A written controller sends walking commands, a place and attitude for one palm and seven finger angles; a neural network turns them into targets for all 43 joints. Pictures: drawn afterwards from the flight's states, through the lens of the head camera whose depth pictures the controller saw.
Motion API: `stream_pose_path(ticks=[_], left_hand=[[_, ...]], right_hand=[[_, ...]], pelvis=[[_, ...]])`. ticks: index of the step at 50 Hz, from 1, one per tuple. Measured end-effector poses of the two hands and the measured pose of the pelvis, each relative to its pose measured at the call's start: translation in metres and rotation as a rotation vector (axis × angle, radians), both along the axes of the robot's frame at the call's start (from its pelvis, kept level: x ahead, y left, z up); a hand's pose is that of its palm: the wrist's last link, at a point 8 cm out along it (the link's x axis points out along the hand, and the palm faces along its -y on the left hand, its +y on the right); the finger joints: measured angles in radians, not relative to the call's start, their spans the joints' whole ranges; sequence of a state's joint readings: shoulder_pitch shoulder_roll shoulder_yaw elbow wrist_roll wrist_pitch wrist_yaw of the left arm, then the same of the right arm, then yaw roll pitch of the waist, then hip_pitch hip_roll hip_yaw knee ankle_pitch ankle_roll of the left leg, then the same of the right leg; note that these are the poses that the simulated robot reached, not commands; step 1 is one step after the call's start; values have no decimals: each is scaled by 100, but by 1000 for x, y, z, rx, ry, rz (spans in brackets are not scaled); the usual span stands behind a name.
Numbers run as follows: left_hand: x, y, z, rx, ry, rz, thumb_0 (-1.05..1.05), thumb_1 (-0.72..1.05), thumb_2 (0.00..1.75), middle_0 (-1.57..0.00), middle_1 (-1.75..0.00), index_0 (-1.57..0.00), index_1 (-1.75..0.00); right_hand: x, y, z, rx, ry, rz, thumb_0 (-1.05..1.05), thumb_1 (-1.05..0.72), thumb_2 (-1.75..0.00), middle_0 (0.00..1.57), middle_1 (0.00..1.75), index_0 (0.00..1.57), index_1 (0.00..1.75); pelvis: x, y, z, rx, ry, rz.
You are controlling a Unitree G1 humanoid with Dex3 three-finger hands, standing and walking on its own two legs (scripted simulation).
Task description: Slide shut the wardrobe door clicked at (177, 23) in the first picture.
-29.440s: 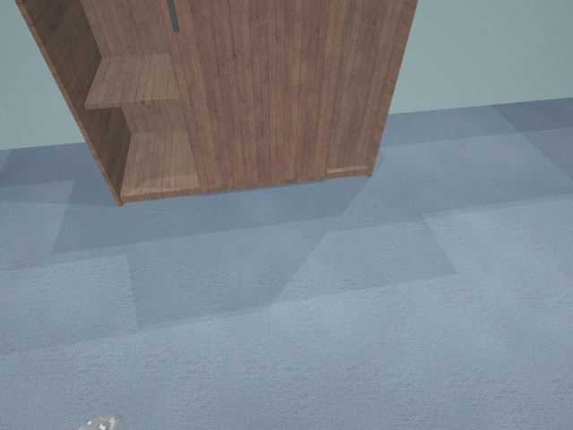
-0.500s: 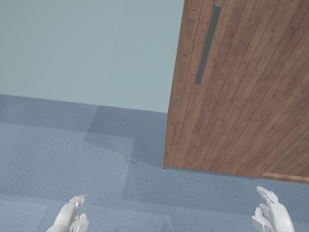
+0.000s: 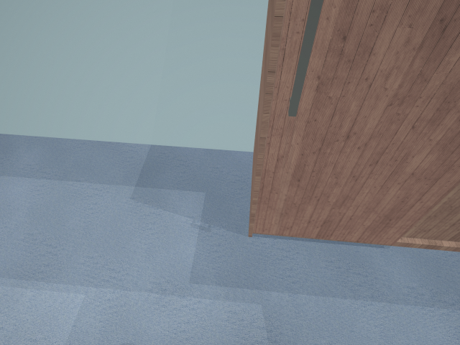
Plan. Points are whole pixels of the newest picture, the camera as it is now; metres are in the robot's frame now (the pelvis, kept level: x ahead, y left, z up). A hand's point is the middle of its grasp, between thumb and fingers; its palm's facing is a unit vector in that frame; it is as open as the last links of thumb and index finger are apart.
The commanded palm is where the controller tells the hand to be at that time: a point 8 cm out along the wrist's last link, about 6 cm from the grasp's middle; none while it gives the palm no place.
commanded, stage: let the arm hang, fingers relaxed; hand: right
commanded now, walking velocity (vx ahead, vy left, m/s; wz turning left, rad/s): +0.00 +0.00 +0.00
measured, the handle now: (302, 59) +0.65 -0.12 +0.16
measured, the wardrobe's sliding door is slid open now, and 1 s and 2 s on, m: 0.00 0.00 0.00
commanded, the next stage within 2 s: look to check the result in 0.44 s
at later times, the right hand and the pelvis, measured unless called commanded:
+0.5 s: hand out of the picture +0.03 -0.18 -0.18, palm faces -0.04 +0.98 -0.19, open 7.3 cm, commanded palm none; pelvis +0.01 +0.00 +0.00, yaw +1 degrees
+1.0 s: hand out of the picture +0.04 -0.19 -0.18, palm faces -0.04 +0.97 -0.23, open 7.4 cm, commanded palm none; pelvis +0.02 +0.01 +0.00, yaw +1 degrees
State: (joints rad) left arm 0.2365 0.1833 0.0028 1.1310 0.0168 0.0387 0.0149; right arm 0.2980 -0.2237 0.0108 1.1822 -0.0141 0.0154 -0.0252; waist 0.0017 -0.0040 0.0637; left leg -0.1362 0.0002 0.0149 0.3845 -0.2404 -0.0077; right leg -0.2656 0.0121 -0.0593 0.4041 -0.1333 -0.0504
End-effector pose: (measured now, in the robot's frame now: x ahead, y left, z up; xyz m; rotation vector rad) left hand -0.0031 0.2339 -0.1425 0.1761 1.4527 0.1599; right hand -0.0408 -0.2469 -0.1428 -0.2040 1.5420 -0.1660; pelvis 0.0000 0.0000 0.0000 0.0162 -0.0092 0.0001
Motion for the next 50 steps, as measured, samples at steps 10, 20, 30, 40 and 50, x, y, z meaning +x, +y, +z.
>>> stream_pose_path(ticks=[10,20,30,40,50], left_hand=[[25,-5,-2,-19,-85,5,0,92,90,-20,-30,-20,-30],[26,2,3,2,-82,15,0,91,90,-20,-30,-20,-30],[19,4,3,2,-34,22,0,91,90,-20,-30,-20,-30],[30,8,2,5,-42,13,0,91,90,-20,-30,-20,-30],[54,21,6,27,-94,-5,0,91,90,-20,-30,-20,-30]], right_hand=[[60,10,-1,16,-165,44,0,-91,-90,19,30,20,30],[79,24,-5,51,-196,56,0,-91,-90,20,30,20,30],[63,20,-5,37,-124,41,0,-91,-90,20,30,20,30],[58,15,-3,21,-96,35,0,-91,-90,20,30,20,30],[78,11,0,9,-144,51,0,-91,-90,20,30,20,30]], pelvis=[[3,-1,0,-8,-3,9],[9,2,1,-11,-3,13],[14,4,2,-10,-1,13],[19,6,2,-12,-3,15],[22,8,3,-13,-6,17]])
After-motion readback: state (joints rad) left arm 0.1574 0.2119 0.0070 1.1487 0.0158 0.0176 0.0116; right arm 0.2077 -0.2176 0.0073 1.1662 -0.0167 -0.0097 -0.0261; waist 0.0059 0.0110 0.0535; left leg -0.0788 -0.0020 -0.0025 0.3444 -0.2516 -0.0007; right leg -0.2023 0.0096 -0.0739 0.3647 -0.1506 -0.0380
